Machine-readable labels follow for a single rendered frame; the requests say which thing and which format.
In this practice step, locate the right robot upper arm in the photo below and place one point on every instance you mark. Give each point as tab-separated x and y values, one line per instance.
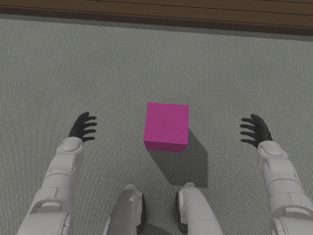
283	225

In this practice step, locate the right robot forearm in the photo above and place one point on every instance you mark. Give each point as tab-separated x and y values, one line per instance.
286	195

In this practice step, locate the robot right shin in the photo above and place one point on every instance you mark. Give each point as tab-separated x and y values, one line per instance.
183	215

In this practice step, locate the robot right foot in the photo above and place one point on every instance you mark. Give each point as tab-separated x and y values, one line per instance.
183	227

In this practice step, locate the robot right hand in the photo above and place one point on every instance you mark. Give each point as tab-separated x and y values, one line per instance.
260	128

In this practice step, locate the carton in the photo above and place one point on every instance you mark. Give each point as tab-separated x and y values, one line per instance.
166	127

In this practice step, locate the left robot upper arm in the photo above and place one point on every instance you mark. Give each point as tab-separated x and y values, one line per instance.
48	223

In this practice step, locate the robot left hand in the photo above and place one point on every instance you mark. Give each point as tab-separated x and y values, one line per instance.
79	125

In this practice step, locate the left robot forearm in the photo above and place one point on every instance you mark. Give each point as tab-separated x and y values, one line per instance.
57	191

